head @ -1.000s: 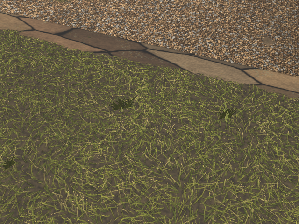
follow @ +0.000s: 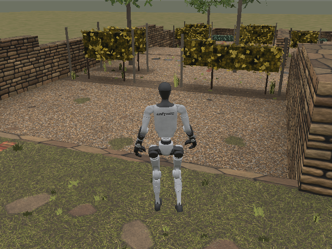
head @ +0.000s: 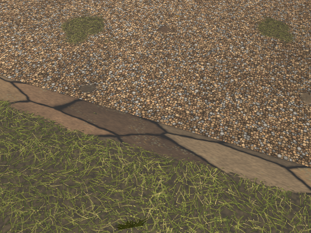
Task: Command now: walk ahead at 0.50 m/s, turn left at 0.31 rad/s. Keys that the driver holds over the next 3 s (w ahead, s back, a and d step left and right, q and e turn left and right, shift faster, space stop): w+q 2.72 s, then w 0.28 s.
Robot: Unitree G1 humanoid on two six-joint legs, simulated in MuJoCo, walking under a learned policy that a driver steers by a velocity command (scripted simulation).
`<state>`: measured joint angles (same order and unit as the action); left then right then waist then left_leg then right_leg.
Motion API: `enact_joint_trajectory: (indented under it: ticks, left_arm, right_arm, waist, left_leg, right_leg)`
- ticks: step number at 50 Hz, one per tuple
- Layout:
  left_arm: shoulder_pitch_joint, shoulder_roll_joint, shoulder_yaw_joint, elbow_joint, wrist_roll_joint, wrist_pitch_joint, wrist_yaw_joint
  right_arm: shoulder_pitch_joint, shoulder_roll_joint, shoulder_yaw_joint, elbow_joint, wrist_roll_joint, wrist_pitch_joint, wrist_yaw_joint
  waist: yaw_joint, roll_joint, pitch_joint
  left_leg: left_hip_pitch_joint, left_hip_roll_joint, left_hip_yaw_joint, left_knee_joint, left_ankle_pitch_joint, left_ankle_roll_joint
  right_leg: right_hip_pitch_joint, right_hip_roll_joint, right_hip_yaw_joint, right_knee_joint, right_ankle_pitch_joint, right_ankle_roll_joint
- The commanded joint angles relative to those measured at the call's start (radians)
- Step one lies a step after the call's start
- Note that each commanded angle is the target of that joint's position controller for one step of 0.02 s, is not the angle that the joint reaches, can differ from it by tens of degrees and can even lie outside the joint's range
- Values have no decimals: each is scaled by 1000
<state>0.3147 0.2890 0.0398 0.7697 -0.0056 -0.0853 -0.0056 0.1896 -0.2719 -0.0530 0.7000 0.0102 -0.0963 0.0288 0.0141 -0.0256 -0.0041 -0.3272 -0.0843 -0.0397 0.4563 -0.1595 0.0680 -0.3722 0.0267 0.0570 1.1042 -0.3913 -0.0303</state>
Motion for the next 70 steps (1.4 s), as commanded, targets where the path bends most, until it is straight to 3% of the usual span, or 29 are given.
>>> enact_joint_trajectory:
  ticks: [1,7,12,16,17,18,19,20,21,24,31,37,40,41,42,43,44,45,46,48,51,57,62,65,66,67,68,69,70]
  left_arm:
    - [-68,108,32,-114,25,-34,-3]
    - [-224,44,8,-161,24,-25,1]
    - [-347,65,14,-196,5,-35,-13]
    - [-241,109,46,-177,2,-46,-8]
    - [-123,147,61,-165,15,-48,1]
    - [20,227,83,-147,24,-43,12]
    - [86,215,86,-113,0,-27,2]
    - [46,137,68,-123,-8,-22,1]
    - [1,106,57,-128,-2,-16,3]
    - [-106,53,40,-117,16,-17,-3]
    - [-106,116,69,-62,12,-24,4]
    - [-51,184,92,-23,-25,-3,11]
    - [-60,225,108,-24,-47,16,13]
    - [-73,221,106,-27,-53,23,15]
    - [-56,182,91,-34,-43,23,19]
    - [32,42,44,-79,15,12,11]
    - [-9,79,37,-109,-7,-22,1]
    - [-116,155,58,-128,-49,-41,-9]
    - [-150,142,52,-139,-49,-52,-9]
    - [-151,143,61,-128,-6,-50,2]
    - [-133,114,60,-123,12,-25,0]
    - [-337,39,33,-184,10,-18,-3]
    - [-383,74,55,-224,-9,-31,-15]
    - [-236,100,83,-201,-13,-42,-17]
    - [-116,133,96,-191,2,-46,-13]
    - [-8,187,103,-189,10,-40,-9]
    - [30,194,107,-169,-4,-27,-20]
    - [-21,96,86,-199,-8,-22,-17]
    - [-72,72,74,-199,-7,-12,-12]
  right_arm:
    - [68,-112,-28,-48,-8,8,-3]
    - [119,-172,-49,-18,10,20,-34]
    - [206,-166,-48,13,23,39,-44]
    - [193,-143,-44,11,24,53,-46]
    - [174,-103,-29,-5,16,49,-43]
    - [243,-36,-9,-24,21,40,-42]
    - [311,-62,-4,-40,33,34,-44]
    - [258,-145,-26,-25,39,39,-43]
    - [178,-158,-32,-36,30,45,-41]
    - [128,-107,-39,-51,21,63,-35]
    - [16,-49,-26,-85,16,69,-15]
    - [-149,-54,-24,-150,18,70,17]
    - [-100,-105,-52,-161,10,86,17]
    - [32,-143,-77,-129,11,91,12]
    - [211,-213,-112,-84,18,96,-3]
    - [228,-329,-126,-85,30,90,-17]
    - [256,-289,-103,-110,26,72,-3]
    - [237,-208,-79,-94,15,57,6]
    - [192,-183,-69,-86,14,49,7]
    - [64,-135,-50,-111,-2,44,0]
    - [38,-140,-50,-110,-6,36,-14]
    - [114,-159,-57,-55,13,44,-47]
    - [164,-153,-61,-21,24,58,-60]
    - [120,-128,-58,-35,26,61,-67]
    - [112,-71,-39,-53,16,57,-62]
    - [255,7,-17,-54,-7,57,-57]
    - [338,-62,-26,-62,48,53,-56]
    - [234,-155,-53,-45,52,61,-56]
    - [128,-178,-63,-68,37,69,-54]
  waist:
    - [-20,75,3]
    - [-47,100,5]
    - [-84,109,-3]
    - [-4,143,-41]
    - [56,111,-136]
    - [78,-90,-288]
    - [60,-300,-351]
    - [72,-153,-210]
    - [70,-74,-99]
    - [1,-86,30]
    - [3,-43,34]
    - [44,-35,76]
    - [-13,-53,16]
    - [-91,-39,-56]
    - [-168,10,-147]
    - [-76,301,-214]
    - [-112,284,-391]
    - [-143,167,-252]
    - [-111,126,-148]
    - [-35,69,-64]
    - [-3,60,-45]
    - [-67,92,16]
    - [-71,125,9]
    - [18,144,-31]
    - [71,82,-145]
    - [30,-169,-301]
    - [9,-366,-339]
    - [47,-174,-173]
    - [52,-87,-61]
  left_leg:
    - [253,268,-401,-231,105,202]
    - [83,190,-262,-241,213,174]
    - [111,195,-330,-169,107,137]
    - [149,176,-391,-22,129,86]
    - [80,133,-337,152,115,54]
    - [-186,20,-198,471,-130,-12]
    - [-396,22,-138,689,-448,-33]
    - [-477,81,-150,802,-377,-45]
    - [-485,110,-119,827,-292,-53]
    - [-391,179,-84,745,-173,-64]
    - [-373,203,-42,468,94,-81]
    - [-299,179,43,248,109,-32]
    - [-155,98,122,199,-42,30]
    - [28,51,149,137,0,60]
    - [319,56,80,98,40,105]
    - [640,330,-411,48,8,256]
    - [740,433,-797,-135,-275,365]
    - [660,400,-680,-175,-271,299]
    - [535,360,-560,-174,-218,262]
    - [308,288,-409,-187,-7,219]
    - [180,261,-329,-219,180,232]
    - [61,175,-221,-203,151,167]
    - [124,209,-332,-98,78,137]
    - [133,175,-365,46,134,90]
    - [60,115,-309,265,68,54]
    - [-156,-2,-194,567,-433,-4]
    - [-410,21,-145,800,-496,-33]
    - [-488,79,-147,914,-370,-52]
    - [-492,99,-106,931,-280,-60]
  right_leg:
    - [-324,-104,32,-48,72,24]
    - [-190,-59,-11,-400,326,81]
    - [-77,-6,19,-576,433,73]
    - [129,-13,14,-690,344,9]
    - [331,-112,85,-668,345,-43]
    - [684,-330,355,-659,304,-164]
    - [773,-474,684,-736,65,-251]
    - [658,-440,634,-767,-58,-218]
    - [530,-395,494,-789,-7,-182]
    - [270,-290,230,-881,230,-148]
    - [272,-268,-47,-933,513,-158]
    - [359,-306,-157,-903,529,-124]
    - [427,-310,-216,-712,926,-91]
    - [392,-280,-252,-534,1004,-67]
    - [216,-234,-269,-271,855,-26]
    - [-207,-78,-244,105,-65,39]
    - [-376,6,-8,276,-254,39]
    - [-466,-50,32,276,-156,17]
    - [-458,-89,20,200,-70,3]
    - [-330,-141,28,56,34,12]
    - [-259,-133,8,-45,97,49]
    - [-178,-53,-12,-424,445,91]
    - [-72,-12,22,-568,413,71]
    - [124,-16,6,-649,383,18]
    - [344,-123,93,-639,393,-32]
    - [652,-350,359,-611,435,-134]
    - [722,-494,783,-759,-39,-247]
    - [593,-426,706,-813,-262,-213]
    - [456,-384,546,-826,-193,-175]
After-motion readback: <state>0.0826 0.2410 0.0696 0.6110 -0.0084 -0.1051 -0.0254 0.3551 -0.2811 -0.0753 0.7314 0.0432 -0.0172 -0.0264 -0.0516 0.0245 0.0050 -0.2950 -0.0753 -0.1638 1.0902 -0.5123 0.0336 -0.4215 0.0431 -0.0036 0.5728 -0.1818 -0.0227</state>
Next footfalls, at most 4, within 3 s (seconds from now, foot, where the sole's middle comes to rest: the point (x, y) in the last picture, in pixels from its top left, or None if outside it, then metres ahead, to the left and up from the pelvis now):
0.34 right None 0.35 -0.11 -0.77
0.84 left None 0.50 0.23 -0.77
1.32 right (113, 164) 0.83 0.23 -0.77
1.84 left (34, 185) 0.71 0.58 -0.77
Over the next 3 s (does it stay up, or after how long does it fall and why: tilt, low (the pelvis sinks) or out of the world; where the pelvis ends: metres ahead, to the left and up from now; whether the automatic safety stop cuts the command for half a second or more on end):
stays up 0.76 1.03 0.00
